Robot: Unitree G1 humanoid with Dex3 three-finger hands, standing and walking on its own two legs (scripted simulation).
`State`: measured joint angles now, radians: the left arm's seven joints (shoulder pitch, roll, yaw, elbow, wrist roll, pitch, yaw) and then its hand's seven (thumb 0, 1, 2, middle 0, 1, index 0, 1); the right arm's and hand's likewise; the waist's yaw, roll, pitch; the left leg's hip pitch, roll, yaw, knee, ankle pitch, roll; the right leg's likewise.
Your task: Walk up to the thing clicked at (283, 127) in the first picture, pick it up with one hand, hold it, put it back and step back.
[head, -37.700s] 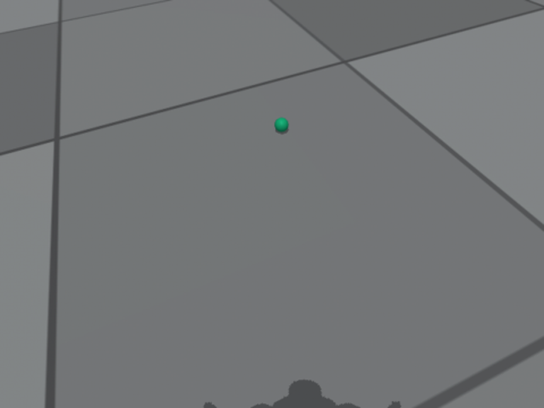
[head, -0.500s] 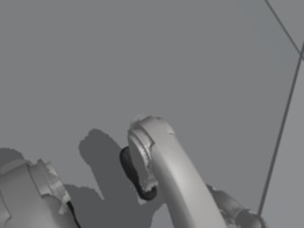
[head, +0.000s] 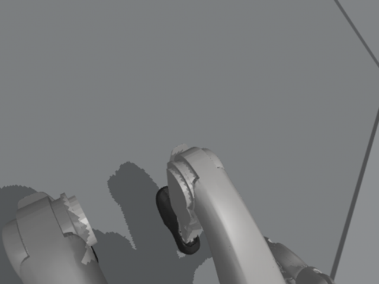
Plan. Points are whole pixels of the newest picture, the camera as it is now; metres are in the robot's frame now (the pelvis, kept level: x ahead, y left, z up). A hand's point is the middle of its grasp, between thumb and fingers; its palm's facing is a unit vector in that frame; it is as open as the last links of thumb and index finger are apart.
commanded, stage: withdraw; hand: left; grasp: from above
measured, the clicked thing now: out of the picture +0.47 +0.36 -0.27
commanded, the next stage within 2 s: home in 0.76 s
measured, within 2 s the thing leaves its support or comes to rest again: neither
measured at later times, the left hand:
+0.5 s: hand out of the picture +0.45 +0.34 -0.08, palm faces -0.49 -0.16 -0.86, open 14.1 cm
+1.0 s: hand out of the picture +0.49 +0.37 -0.10, palm faces -0.31 -0.13 -0.94, open 13.5 cm
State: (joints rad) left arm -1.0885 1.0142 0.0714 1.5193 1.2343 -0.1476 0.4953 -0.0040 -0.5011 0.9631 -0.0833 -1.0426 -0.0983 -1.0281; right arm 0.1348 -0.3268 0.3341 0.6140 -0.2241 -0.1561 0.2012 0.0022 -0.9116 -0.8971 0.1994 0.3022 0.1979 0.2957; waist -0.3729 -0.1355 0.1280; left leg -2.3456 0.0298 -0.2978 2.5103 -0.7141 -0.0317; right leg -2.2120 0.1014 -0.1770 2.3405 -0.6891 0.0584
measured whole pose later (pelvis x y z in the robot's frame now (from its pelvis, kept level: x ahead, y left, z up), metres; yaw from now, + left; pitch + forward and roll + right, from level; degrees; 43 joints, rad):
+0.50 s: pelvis -0.01 -0.01 +0.05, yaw +6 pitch +33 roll -10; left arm -1.09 0.81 -0.06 1.27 1.11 -0.11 0.04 0.00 -0.52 1.01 -0.09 -1.00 -0.08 -1.01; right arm 0.18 -0.33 0.17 0.58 -0.09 0.04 0.09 0.00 -0.90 -0.90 0.20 0.30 0.20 0.30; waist -0.26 -0.01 -0.02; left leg -2.25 0.02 -0.19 2.28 -0.63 -0.02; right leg -2.13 0.05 -0.10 2.19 -0.65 0.04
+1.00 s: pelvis +0.00 +0.00 +0.02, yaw +5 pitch +35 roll -11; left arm -1.13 0.87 0.03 1.29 1.17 -0.08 0.21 0.00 -0.41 0.95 -0.17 -0.92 -0.16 -0.91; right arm 0.20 -0.24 0.20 0.62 -0.13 0.04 0.11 0.00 -0.90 -0.89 0.20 0.30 0.20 0.30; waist -0.29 -0.01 -0.02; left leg -2.36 0.01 -0.19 2.39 -0.65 -0.01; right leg -2.24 0.05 -0.10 2.29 -0.68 0.05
